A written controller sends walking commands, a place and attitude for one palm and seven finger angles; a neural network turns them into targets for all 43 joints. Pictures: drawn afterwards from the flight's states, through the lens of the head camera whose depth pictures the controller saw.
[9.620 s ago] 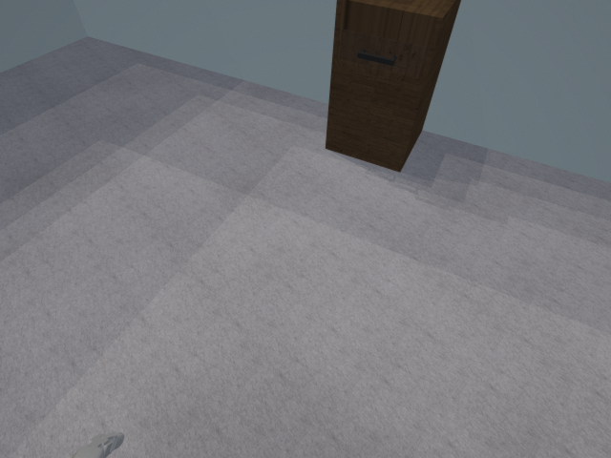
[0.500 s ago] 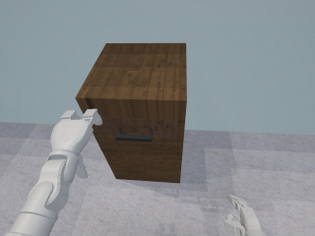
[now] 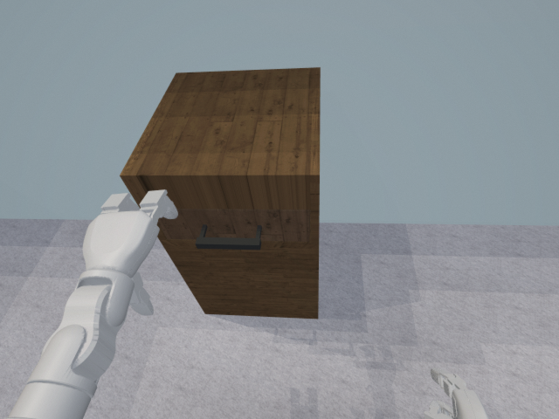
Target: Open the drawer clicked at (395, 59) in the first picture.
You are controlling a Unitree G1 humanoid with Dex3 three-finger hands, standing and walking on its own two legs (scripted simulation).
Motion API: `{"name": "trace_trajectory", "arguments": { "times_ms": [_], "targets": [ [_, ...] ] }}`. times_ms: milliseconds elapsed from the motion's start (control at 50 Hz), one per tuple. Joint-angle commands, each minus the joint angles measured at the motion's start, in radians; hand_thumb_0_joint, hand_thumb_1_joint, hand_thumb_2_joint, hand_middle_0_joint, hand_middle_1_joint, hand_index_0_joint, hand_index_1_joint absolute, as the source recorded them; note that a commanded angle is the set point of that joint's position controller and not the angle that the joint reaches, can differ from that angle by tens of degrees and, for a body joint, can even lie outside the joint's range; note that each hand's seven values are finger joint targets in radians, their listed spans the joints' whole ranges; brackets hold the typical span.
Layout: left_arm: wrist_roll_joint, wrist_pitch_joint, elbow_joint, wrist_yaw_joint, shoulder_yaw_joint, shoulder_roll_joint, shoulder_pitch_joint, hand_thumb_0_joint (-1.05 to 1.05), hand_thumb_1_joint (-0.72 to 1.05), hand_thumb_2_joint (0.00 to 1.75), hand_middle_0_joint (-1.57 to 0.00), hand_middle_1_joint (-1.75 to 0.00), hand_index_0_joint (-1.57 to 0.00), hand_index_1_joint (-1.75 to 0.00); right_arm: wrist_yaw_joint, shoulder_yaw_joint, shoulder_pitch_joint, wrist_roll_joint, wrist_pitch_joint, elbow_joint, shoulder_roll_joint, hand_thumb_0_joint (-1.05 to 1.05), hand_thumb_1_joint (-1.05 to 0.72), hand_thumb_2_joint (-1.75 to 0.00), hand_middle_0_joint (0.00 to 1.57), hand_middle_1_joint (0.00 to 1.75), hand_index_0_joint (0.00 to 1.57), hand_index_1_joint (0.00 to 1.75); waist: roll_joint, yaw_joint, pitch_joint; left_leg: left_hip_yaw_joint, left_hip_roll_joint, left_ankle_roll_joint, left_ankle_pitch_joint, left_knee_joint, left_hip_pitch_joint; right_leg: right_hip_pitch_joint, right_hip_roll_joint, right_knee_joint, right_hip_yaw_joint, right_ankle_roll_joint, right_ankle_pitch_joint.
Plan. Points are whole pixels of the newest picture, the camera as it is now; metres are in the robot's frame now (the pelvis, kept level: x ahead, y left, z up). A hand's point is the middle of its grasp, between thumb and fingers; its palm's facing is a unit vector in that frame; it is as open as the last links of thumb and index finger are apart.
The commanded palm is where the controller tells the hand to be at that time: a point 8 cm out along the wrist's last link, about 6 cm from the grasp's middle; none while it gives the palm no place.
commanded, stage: move the hooked fingers above the handle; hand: left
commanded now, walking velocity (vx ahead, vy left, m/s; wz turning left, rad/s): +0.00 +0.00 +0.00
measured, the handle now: (229, 236) +0.53 +0.22 -0.20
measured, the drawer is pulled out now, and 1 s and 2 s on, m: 0.00 0.00 0.00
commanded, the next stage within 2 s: none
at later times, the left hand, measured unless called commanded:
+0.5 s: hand (171, 255) +0.35 +0.24 +0.00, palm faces -0.04 -0.03 -1.00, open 13.8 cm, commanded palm +0.34 +0.23 +0.06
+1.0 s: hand (194, 257) +0.40 +0.24 -0.07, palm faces -0.11 -0.03 -0.99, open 13.8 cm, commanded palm +0.39 +0.23 -0.02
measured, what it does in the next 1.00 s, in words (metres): stands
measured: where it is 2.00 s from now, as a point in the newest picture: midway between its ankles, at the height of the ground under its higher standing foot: outside the picture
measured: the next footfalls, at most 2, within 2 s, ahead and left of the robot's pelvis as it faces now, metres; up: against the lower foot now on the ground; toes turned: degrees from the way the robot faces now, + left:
none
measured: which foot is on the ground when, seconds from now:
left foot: down 0.00-1.00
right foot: down 0.00-1.00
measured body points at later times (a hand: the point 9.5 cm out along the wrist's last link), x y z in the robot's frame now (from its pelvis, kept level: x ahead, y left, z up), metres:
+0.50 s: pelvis -0.01 -0.01 -0.02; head +0.05 -0.03 +0.43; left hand +0.35 +0.24 +0.06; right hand +0.13 -0.26 -0.15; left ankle -0.02 +0.12 -0.74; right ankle -0.02 -0.11 -0.74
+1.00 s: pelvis -0.02 +0.01 -0.05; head +0.08 +0.00 +0.39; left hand +0.40 +0.24 -0.02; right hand +0.03 -0.25 -0.19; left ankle -0.02 +0.12 -0.74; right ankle -0.02 -0.11 -0.74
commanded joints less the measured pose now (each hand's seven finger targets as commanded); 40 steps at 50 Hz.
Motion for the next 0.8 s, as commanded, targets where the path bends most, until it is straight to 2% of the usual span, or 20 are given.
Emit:
{"name": "trace_trajectory", "arguments": {
  "times_ms": [0,60,80,100,140,200,240,260,280,320,400,440,520,560,620,660,680,700,720,780],
  "targets": [
    [-0.01,0.047,-0.16,0.006,0.077,0.177,-0.235,0.0,-0.5,0.3,-0.3,-1.2,-0.3,-1.2,-0.015,-0.018,-0.131,0.005,-0.047,-0.164,-0.095,0.0,-0.9,-0.9,0.2,0.3,0.2,0.3,-0.121,-0.012,-0.252,0.032,-0.035,0.031,0.312,-0.037,0.073,0.141,0.023,-0.055,0.002,-0.02,0.332],
    [-0.006,0.051,-0.026,-0.03,0.051,0.161,-0.296,0.0,-0.5,0.3,-0.3,-1.2,-0.3,-1.2,-0.029,-0.01,-0.119,0.009,-0.042,-0.149,-0.1,0.0,-0.9,-0.9,0.2,0.3,0.2,0.3,-0.203,-0.041,-0.16,0.042,-0.036,0.036,0.224,-0.033,0.017,0.078,0.024,-0.073,0.003,-0.011,0.261],
    [0.002,0.039,-0.005,-0.038,0.037,0.162,-0.344,0.0,-0.5,0.3,-0.3,-1.2,-0.3,-1.2,-0.034,-0.007,-0.115,0.008,-0.044,-0.146,-0.101,0.0,-0.9,-0.9,0.2,0.3,0.2,0.3,-0.192,-0.044,-0.149,0.047,-0.039,0.037,0.197,-0.029,0.009,0.059,0.02,-0.073,0.007,-0.009,0.234],
    [0.01,0.021,0.017,-0.041,0.053,0.183,-0.37,0.0,-0.5,0.3,-0.3,-1.2,-0.3,-1.2,-0.037,-0.009,-0.103,0.004,-0.044,-0.14,-0.1,0.0,-0.9,-0.9,0.2,0.3,0.2,0.3,-0.19,-0.042,-0.157,0.044,-0.042,0.037,0.187,-0.023,0.003,0.054,0.021,-0.067,0.008,-0.011,0.226],
    [0.029,-0.028,-0.009,-0.03,0.09,0.223,-0.409,0.0,-0.5,0.3,-0.3,-1.2,-0.3,-1.2,-0.041,-0.015,-0.094,-0.005,-0.049,-0.143,-0.096,0.0,-0.9,-0.9,0.2,0.3,0.2,0.3,-0.131,-0.024,-0.245,0.039,-0.05,0.039,0.219,0.001,0.016,0.078,0.018,-0.038,0.018,-0.017,0.268],
    [0.047,-0.1,-0.026,0.017,0.146,0.255,-0.421,0.0,-0.5,0.3,-0.3,-1.2,-0.3,-1.2,-0.042,-0.026,-0.07,-0.017,-0.056,-0.139,-0.085,0.0,-0.9,-0.9,0.2,0.3,0.2,0.3,-0.054,-0.012,-0.329,0.033,-0.053,0.038,0.287,0.04,0.02,0.098,0.017,0.005,0.026,-0.025,0.356],
    [0.05,-0.128,0.003,0.054,0.127,0.213,-0.436,0.0,-0.5,0.3,-0.3,-1.2,-0.3,-1.2,-0.04,-0.034,-0.054,-0.018,-0.058,-0.129,-0.078,0.0,-0.9,-0.9,0.2,0.3,0.2,0.3,-0.047,-0.032,-0.328,0.032,-0.05,0.036,0.312,0.069,0.007,0.053,0.02,0.031,0.019,-0.025,0.388],
    [0.053,-0.128,0.047,0.071,0.15,0.224,-0.436,0.0,-0.5,0.3,-0.3,-1.2,-0.3,-1.2,-0.037,-0.037,-0.039,-0.015,-0.059,-0.123,-0.081,0.0,-0.9,-0.9,0.2,0.3,0.2,0.3,-0.072,-0.035,-0.322,0.029,-0.05,0.035,0.294,0.076,-0.022,0.044,0.025,0.034,0.015,-0.023,0.367],
    [0.059,-0.127,0.093,0.09,0.14,0.213,-0.462,0.0,-0.5,0.3,-0.3,-1.2,-0.3,-1.2,-0.037,-0.039,-0.037,-0.013,-0.058,-0.115,-0.083,0.0,-0.9,-0.9,0.2,0.3,0.2,0.3,-0.091,-0.051,-0.282,0.032,-0.048,0.035,0.254,0.084,-0.05,-0.002,0.025,0.035,0.014,-0.021,0.325],
    [0.071,-0.116,0.162,0.121,0.125,0.191,-0.486,0.0,-0.5,0.3,-0.3,-1.2,-0.3,-1.2,-0.034,-0.046,-0.02,-0.01,-0.061,-0.105,-0.084,0.0,-0.9,-0.9,0.2,0.3,0.2,0.3,-0.099,-0.057,-0.277,0.036,-0.048,0.035,0.229,0.099,-0.082,-0.037,0.026,0.046,0.009,-0.022,0.295],
    [0.096,-0.074,0.252,0.152,0.108,0.198,-0.536,0.0,-0.5,0.3,-0.3,-1.2,-0.3,-1.2,-0.029,-0.06,0.01,-0.007,-0.054,-0.098,-0.096,0.0,-0.9,-0.9,0.2,0.3,0.2,0.3,-0.082,-0.063,-0.354,0.041,-0.049,0.035,0.249,0.129,-0.107,-0.042,0.031,0.08,0.01,-0.026,0.322],
    [0.099,-0.067,0.265,0.152,0.068,0.164,-0.575,0.0,-0.5,0.3,-0.3,-1.2,-0.3,-1.2,-0.027,-0.066,0.031,-0.01,-0.049,-0.096,-0.1,0.0,-0.9,-0.9,0.2,0.3,0.2,0.3,-0.073,-0.079,-0.403,0.039,-0.047,0.036,0.279,0.146,-0.098,-0.05,0.034,0.099,0.005,-0.027,0.354],
    [0.093,-0.088,0.324,0.15,0.031,0.127,-0.637,0.0,-0.5,0.3,-0.3,-1.2,-0.3,-1.2,-0.028,-0.076,0.07,-0.014,-0.045,-0.082,-0.105,0.0,-0.9,-0.9,0.2,0.3,0.2,0.3,-0.091,-0.11,-0.404,0.029,-0.039,0.04,0.266,0.172,-0.108,-0.109,0.038,0.114,0.0,-0.025,0.326],
    [0.1,-0.11,0.352,0.163,0.058,0.15,-0.672,0.0,-0.5,0.3,-0.3,-1.2,-0.3,-1.2,-0.031,-0.078,0.09,-0.019,-0.041,-0.077,-0.109,0.0,-0.9,-0.9,0.2,0.3,0.2,0.3,-0.116,-0.111,-0.417,0.02,-0.037,0.041,0.272,0.185,-0.133,-0.124,0.04,0.133,-0.004,-0.027,0.319],
    [0.127,-0.137,0.437,0.205,0.121,0.204,-0.699,0.0,-0.5,0.3,-0.3,-1.2,-0.3,-1.2,-0.031,-0.079,0.121,-0.022,-0.035,-0.061,-0.109,0.0,-0.9,-0.9,0.2,0.3,0.2,0.3,-0.1,-0.103,-0.412,0.021,-0.035,0.04,0.25,0.208,-0.183,-0.167,0.041,0.164,-0.007,-0.032,0.29],
    [0.147,-0.14,0.476,0.246,0.151,0.224,-0.724,0.0,-0.5,0.3,-0.3,-1.2,-0.3,-1.2,-0.024,-0.081,0.129,-0.029,-0.033,-0.051,-0.111,0.0,-0.9,-0.9,0.2,0.3,0.2,0.3,-0.079,-0.099,-0.421,0.018,-0.032,0.038,0.259,0.225,-0.217,-0.196,0.045,0.192,-0.013,-0.038,0.28],
    [0.154,-0.141,0.472,0.268,0.146,0.216,-0.737,0.0,-0.5,0.3,-0.3,-1.2,-0.3,-1.2,-0.018,-0.083,0.139,-0.032,-0.034,-0.052,-0.109,0.0,-0.9,-0.9,0.2,0.3,0.2,0.3,-0.033,-0.096,-0.456,0.021,-0.031,0.036,0.266,0.236,-0.21,-0.209,0.045,0.207,-0.012,-0.039,0.281],
    [0.157,-0.132,0.502,0.288,0.178,0.24,-0.702,0.0,-0.5,0.3,-0.3,-1.2,-0.3,-1.2,-0.012,-0.085,0.143,-0.036,-0.031,-0.048,-0.109,0.0,-0.9,-0.9,0.2,0.3,0.2,0.3,-0.029,-0.079,-0.472,0.026,-0.031,0.035,0.28,0.245,-0.221,-0.203,0.047,0.219,-0.011,-0.041,0.293],
    [0.159,-0.121,0.524,0.301,0.18,0.238,-0.686,0.0,-0.5,0.3,-0.3,-1.2,-0.3,-1.2,-0.007,-0.084,0.145,-0.038,-0.028,-0.049,-0.109,0.0,-0.9,-0.9,0.2,0.3,0.2,0.3,-0.022,-0.077,-0.49,0.031,-0.033,0.033,0.29,0.257,-0.235,-0.201,0.049,0.231,-0.01,-0.042,0.31],
    [0.167,-0.079,0.608,0.324,0.127,0.172,-0.705,0.0,-0.5,0.3,-0.3,-1.2,-0.3,-1.2,0.006,-0.091,0.168,-0.038,-0.025,-0.039,-0.113,0.0,-0.9,-0.9,0.2,0.3,0.2,0.3,-0.057,-0.108,-0.488,0.029,-0.023,0.031,0.301,0.279,-0.261,-0.249,0.055,0.249,-0.021,-0.039,0.31]
  ]
}}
